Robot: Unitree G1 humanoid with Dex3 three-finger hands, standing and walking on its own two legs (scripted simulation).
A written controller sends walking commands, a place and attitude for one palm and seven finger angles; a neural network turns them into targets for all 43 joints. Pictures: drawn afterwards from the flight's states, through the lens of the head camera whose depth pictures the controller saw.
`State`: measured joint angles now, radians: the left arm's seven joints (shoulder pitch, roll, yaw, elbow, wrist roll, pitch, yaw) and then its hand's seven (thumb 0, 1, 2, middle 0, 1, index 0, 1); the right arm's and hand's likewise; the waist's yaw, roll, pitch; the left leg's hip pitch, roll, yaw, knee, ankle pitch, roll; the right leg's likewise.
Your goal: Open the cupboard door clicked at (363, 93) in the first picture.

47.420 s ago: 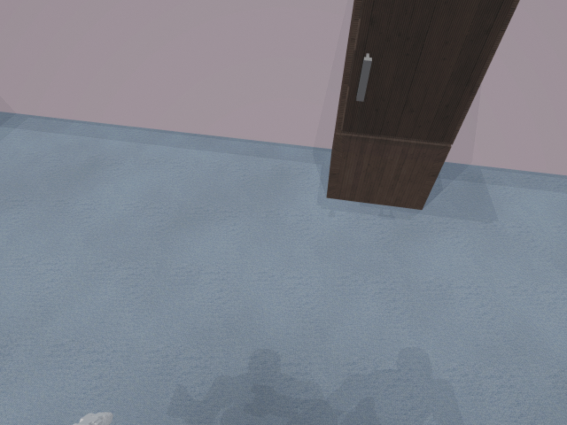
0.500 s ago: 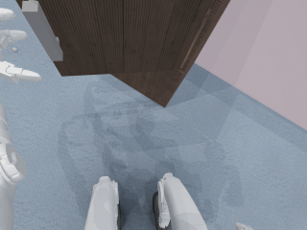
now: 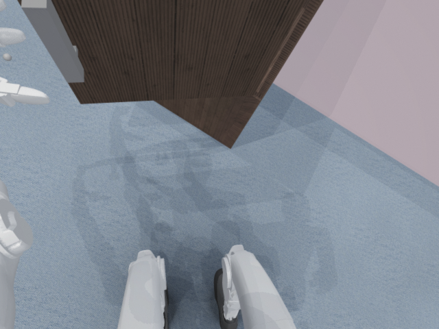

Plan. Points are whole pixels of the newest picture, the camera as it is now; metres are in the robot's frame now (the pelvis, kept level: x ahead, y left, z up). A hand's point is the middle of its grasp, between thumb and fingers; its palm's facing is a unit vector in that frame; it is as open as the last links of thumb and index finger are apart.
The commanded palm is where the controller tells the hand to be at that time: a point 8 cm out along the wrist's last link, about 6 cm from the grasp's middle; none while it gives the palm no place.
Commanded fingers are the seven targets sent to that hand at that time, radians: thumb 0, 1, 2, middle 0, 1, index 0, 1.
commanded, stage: move the hooked fingers beside the handle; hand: left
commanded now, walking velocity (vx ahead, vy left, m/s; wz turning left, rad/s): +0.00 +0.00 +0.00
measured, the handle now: (58, 32) +0.57 +0.22 +0.05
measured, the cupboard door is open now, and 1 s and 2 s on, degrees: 40 40 40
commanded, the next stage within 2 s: slide the fingers in behind the handle in 0.42 s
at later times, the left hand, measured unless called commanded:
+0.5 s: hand (6, 61) +0.51 +0.28 +0.05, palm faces +0.10 -0.99 -0.02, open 14.0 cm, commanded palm +0.51 +0.30 +0.05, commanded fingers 0.00 -0.50 0.30 -0.30 -1.20 -0.30 -1.20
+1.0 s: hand (31, 62) +0.51 +0.25 +0.05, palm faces +0.10 -1.00 -0.01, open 14.0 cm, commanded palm +0.50 +0.27 +0.05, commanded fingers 0.00 -0.50 0.30 -0.30 -1.20 -0.30 -1.20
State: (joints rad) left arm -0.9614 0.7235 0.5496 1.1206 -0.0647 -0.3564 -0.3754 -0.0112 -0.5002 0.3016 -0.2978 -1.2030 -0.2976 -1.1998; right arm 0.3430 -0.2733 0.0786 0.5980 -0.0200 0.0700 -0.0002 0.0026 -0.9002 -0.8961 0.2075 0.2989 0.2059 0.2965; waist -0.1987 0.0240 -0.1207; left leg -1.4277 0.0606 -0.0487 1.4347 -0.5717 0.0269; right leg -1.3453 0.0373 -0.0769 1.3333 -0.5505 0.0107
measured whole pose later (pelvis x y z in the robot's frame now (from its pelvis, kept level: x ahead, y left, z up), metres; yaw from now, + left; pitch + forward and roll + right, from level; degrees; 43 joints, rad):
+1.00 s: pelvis +0.00 +0.00 +0.01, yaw +1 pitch +30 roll -6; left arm -0.92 0.61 0.49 1.12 -0.08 -0.42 -0.30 -0.01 -0.50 0.30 -0.30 -1.20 -0.30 -1.20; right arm 0.33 -0.27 0.06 0.60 -0.02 0.07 0.01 0.00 -0.90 -0.90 0.21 0.30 0.20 0.30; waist -0.19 0.03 -0.13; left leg -1.37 0.06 -0.04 1.41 -0.56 0.02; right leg -1.30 0.03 -0.07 1.32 -0.55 0.01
